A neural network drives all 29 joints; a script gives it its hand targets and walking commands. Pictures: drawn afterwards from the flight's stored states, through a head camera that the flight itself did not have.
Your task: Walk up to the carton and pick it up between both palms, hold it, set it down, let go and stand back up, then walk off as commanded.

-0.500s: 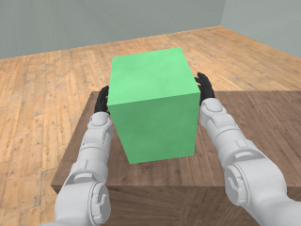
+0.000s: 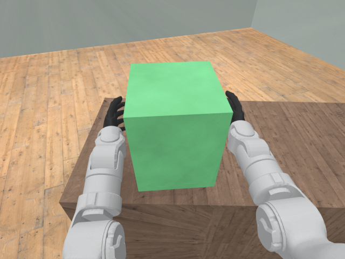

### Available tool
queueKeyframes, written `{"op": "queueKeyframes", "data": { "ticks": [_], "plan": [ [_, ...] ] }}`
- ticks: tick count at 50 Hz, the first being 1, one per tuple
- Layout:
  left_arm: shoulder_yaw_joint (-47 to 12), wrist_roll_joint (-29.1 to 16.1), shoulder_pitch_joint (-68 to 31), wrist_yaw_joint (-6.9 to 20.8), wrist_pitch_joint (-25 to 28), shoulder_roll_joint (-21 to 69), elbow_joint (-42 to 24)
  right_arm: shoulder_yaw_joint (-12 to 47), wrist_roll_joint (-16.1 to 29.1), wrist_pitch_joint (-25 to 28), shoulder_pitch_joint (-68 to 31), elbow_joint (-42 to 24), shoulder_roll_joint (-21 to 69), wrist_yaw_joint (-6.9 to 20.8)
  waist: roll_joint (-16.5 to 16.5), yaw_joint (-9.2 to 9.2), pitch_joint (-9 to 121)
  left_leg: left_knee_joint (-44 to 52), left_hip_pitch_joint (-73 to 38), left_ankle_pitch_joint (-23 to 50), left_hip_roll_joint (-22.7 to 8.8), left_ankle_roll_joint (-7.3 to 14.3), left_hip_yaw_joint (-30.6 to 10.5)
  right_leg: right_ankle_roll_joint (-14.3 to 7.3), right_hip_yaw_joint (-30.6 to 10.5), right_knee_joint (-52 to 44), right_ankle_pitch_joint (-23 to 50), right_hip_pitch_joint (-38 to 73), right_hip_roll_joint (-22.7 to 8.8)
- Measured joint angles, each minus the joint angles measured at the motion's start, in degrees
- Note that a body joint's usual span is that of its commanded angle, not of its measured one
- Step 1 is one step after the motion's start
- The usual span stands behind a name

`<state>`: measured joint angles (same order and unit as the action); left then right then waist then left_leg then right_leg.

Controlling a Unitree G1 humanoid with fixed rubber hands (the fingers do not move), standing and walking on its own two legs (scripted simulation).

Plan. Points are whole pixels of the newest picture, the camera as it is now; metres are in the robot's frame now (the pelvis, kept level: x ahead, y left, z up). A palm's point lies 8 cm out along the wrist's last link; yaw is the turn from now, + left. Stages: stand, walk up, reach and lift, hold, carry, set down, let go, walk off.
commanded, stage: reach and lift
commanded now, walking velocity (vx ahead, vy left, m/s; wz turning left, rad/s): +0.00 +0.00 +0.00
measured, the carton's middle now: (173, 126) +0.41 +0.00 +0.12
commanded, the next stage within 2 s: hold in 1.24 s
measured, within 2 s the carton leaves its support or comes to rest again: neither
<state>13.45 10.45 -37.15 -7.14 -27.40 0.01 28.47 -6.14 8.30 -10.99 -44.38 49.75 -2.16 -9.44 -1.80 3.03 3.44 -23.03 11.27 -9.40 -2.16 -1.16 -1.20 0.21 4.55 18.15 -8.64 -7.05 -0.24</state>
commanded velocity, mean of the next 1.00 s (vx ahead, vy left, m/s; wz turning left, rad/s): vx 0.00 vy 0.00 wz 0.00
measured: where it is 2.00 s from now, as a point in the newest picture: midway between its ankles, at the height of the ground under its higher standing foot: outside the picture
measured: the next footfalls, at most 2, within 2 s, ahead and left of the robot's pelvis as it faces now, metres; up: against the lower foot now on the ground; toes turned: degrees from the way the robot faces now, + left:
none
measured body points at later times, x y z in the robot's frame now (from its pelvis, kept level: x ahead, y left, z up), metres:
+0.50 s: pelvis +0.02 +0.00 +0.00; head -0.03 +0.03 +0.45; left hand +0.40 +0.15 +0.17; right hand +0.40 -0.15 +0.17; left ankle +0.04 +0.13 -0.75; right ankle +0.01 -0.12 -0.75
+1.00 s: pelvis +0.01 +0.00 +0.00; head -0.04 +0.01 +0.45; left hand +0.40 +0.14 +0.20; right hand +0.39 -0.16 +0.20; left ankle +0.04 +0.13 -0.75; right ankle +0.01 -0.12 -0.75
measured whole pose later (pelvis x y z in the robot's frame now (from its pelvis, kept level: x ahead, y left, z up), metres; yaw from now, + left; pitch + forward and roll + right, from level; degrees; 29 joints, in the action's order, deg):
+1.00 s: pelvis +0.01 +0.00 +0.00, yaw +0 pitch -6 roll -1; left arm 16.5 13.7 -38.8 -3.0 -39.4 1.1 15.9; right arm -0.7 14.6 -23.7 -44.8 36.1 -4.5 -14.2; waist -0.7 5.2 2.0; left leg -21.6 5.9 -10.1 -1.8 -1.2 -1.8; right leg 0.3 3.0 16.9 -9.2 -2.0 0.1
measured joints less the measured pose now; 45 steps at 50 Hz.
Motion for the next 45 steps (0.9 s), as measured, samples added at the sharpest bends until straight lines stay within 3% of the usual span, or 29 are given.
{"op": "queueKeyframes", "data": {
  "ticks": [13,20,31,45],
  "plan": [
    [3.56,3.45,-2.62,2.92,-6.23,0.85,-4.01,1.77,1.38,-6.36,-2.71,-3.06,-0.84,-1.50,0.09,1.90,-0.95,1.53,-5.10,-0.72,0.66,0.42,0.30,0.47,-0.84,-0.92,-0.92,4.65,-0.45],
    [2.41,3.80,0.87,3.27,-8.28,1.59,-10.67,6.33,5.41,-7.58,0.58,-8.88,-2.11,-3.01,0.45,2.43,-2.08,0.53,-6.05,-1.97,0.35,0.40,0.13,0.57,-1.02,-1.91,-1.04,6.48,-0.01],
    [0.76,3.02,4.96,3.29,-11.20,1.91,-18.55,7.75,6.85,-10.11,4.81,-16.91,-1.96,-4.33,0.94,2.82,-2.94,-0.18,-5.13,-2.00,0.54,0.27,-0.99,0.51,-0.43,-1.83,-1.04,6.18,0.07],
    [2.23,2.91,-0.22,3.90,-11.68,0.90,-13.66,5.15,5.61,-11.91,0.87,-14.27,-1.67,-4.44,1.18,2.46,-1.69,1.26,-4.70,-0.55,0.61,0.04,-0.92,0.16,-1.09,-1.21,-0.56,4.61,0.13]
  ]
}}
